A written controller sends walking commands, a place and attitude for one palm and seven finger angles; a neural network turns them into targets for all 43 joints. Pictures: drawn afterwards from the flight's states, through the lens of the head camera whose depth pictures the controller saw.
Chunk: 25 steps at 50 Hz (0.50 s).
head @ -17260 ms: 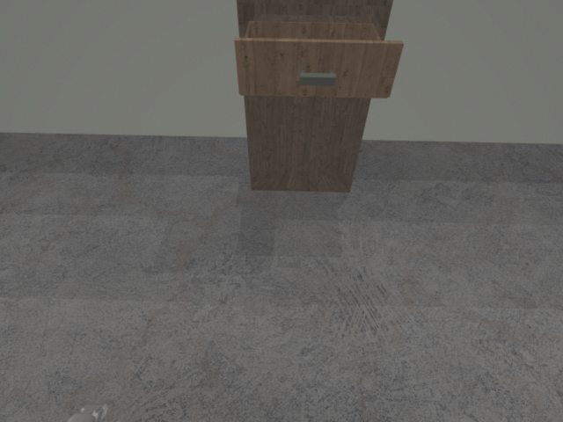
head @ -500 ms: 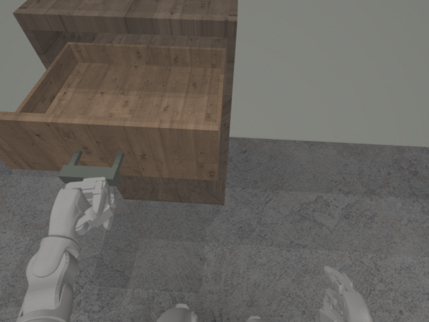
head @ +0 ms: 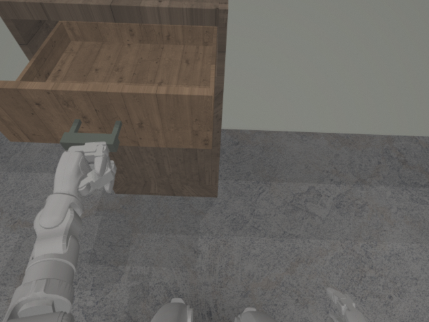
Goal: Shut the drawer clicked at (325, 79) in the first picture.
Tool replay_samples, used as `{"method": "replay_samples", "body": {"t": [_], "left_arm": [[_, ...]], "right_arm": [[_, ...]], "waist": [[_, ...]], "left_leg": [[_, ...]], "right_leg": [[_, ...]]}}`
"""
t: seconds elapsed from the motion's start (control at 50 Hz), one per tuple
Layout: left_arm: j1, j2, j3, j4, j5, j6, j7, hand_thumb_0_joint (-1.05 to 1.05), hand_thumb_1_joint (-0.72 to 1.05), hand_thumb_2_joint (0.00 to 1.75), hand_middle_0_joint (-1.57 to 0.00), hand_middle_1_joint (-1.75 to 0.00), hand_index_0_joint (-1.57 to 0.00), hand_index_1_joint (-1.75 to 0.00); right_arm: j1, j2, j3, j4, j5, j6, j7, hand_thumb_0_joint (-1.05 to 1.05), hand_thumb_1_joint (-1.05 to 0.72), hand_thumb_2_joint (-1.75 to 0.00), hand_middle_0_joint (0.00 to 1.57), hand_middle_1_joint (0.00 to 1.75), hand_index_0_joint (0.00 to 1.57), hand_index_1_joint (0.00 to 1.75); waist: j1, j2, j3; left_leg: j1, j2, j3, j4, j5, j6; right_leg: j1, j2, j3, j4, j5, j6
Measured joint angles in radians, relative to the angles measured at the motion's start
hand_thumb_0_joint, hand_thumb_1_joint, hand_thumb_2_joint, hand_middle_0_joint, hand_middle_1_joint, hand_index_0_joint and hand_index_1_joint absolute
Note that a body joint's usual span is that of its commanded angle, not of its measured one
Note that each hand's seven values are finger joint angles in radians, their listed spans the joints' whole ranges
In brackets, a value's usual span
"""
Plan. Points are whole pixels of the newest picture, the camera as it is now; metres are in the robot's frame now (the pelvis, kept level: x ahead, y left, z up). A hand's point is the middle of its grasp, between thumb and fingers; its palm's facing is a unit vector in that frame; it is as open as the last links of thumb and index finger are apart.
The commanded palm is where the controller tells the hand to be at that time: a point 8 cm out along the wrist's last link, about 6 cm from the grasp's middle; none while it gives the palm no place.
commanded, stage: push the drawer shut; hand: left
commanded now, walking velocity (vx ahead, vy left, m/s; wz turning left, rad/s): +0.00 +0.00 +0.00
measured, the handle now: (94, 133) +0.45 +0.25 +0.07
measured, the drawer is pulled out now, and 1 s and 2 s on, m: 0.23 0.11 0.00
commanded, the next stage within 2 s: none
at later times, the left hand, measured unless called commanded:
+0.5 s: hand (117, 147) +0.43 +0.20 +0.05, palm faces -0.02 -1.00 -0.03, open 3.1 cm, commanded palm +0.42 +0.25 +0.06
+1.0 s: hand (125, 125) +0.49 +0.19 +0.06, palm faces -0.01 -1.00 -0.03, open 3.3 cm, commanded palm +0.48 +0.24 +0.06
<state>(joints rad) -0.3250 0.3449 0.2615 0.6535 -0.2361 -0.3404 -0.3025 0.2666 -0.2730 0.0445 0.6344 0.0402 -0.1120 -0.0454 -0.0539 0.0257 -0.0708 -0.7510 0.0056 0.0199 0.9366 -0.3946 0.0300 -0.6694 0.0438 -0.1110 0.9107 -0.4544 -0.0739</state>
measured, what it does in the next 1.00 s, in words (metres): stands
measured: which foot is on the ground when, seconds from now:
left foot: down 0.00-1.00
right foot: down 0.00-1.00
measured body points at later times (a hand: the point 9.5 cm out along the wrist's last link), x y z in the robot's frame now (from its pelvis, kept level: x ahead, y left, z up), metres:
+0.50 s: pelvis +0.00 +0.02 +0.00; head +0.09 +0.02 +0.44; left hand +0.42 +0.25 +0.06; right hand +0.08 -0.24 -0.12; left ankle +0.04 +0.10 -0.69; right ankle +0.00 -0.07 -0.69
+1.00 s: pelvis +0.00 +0.01 -0.01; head +0.11 +0.02 +0.42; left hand +0.48 +0.25 +0.06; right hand +0.02 -0.25 -0.13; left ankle +0.04 +0.10 -0.69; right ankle +0.00 -0.07 -0.69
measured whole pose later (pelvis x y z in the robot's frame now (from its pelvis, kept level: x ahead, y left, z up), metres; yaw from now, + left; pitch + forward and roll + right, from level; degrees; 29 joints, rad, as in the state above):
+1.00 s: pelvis +0.00 +0.01 -0.01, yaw -2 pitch +18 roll -2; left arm -0.81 0.46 0.35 1.13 -0.12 -0.40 -0.24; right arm 0.36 -0.27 0.04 0.65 0.01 0.01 0.00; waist -0.13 0.02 -0.09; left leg -0.92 0.02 0.03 1.02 -0.42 0.05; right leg -0.83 0.05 -0.10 0.97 -0.46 -0.06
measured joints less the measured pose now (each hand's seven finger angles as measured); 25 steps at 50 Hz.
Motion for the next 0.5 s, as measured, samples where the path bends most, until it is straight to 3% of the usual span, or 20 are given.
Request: {"method": "replay_samples", "body": {"t": [0.28, 0.5], "left_arm": [[-0.128, 0.017, 0.021, 0.134, 0.029, -0.027, 0.008, -0.02, 0.85, 0.93, -1.39, -1.6, -1.4, -1.6], [-0.23, 0.011, 0.01, 0.224, 0.051, -0.032, 0.053, 0.0, 0.88, 0.95, -1.39, -1.6, -1.4, -1.6]], "right_arm": [[0.04, -0.004, -0.006, 0.001, -0.004, 0.041, 0.013, 0.01, -0.9, -0.89, 0.21, 0.3, 0.2, 0.3], [0.052, 0.002, -0.008, 0.008, -0.013, 0.066, 0.027, 0.01, -0.9, -0.89, 0.21, 0.3, 0.2, 0.3]], "waist": [[-0.019, -0.007, -0.004], [-0.025, 0.0, -0.015]], "left_leg": [[-0.026, -0.002, 0.011, 0.004, -0.004, 0.013], [-0.057, -0.007, 0.016, 0.018, -0.01, 0.023]], "right_leg": [[-0.027, -0.002, 0.011, 0.0, 0.003, 0.012], [-0.057, -0.008, 0.016, 0.011, 0.0, 0.022]]}}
